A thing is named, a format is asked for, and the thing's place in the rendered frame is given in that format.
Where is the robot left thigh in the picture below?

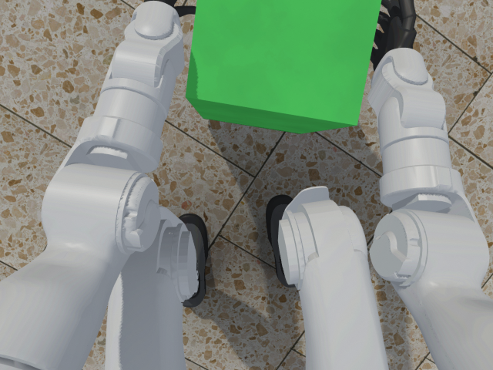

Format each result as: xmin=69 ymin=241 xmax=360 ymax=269
xmin=105 ymin=220 xmax=196 ymax=370

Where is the robot right upper arm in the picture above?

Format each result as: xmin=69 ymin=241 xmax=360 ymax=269
xmin=369 ymin=209 xmax=493 ymax=370

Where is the robot thigh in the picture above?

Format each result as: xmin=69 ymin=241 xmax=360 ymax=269
xmin=278 ymin=200 xmax=389 ymax=370
xmin=105 ymin=220 xmax=196 ymax=370

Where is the robot right hand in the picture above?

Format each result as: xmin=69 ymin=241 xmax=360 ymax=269
xmin=370 ymin=0 xmax=417 ymax=71

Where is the robot left forearm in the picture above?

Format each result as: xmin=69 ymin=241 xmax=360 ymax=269
xmin=42 ymin=1 xmax=185 ymax=231

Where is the robot left hand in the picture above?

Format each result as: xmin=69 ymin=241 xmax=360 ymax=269
xmin=144 ymin=0 xmax=196 ymax=17

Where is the robot right thigh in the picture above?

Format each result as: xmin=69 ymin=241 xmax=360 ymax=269
xmin=278 ymin=200 xmax=389 ymax=370

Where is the robot left upper arm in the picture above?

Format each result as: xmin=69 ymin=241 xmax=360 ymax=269
xmin=0 ymin=163 xmax=161 ymax=370

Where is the carton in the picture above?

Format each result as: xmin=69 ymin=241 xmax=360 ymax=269
xmin=186 ymin=0 xmax=381 ymax=134

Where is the robot right forearm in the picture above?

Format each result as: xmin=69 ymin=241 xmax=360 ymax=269
xmin=367 ymin=48 xmax=489 ymax=264

